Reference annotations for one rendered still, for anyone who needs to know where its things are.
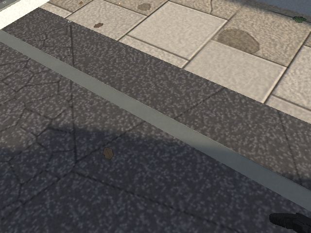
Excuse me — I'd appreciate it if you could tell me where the robot right hand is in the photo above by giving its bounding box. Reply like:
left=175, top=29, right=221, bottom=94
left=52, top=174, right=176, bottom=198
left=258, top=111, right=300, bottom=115
left=269, top=213, right=311, bottom=233

